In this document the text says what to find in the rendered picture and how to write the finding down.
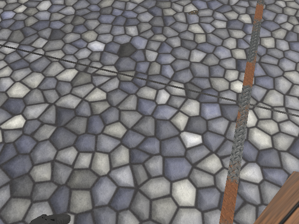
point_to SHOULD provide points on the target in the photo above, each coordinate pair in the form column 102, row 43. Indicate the robot left hand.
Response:
column 52, row 219

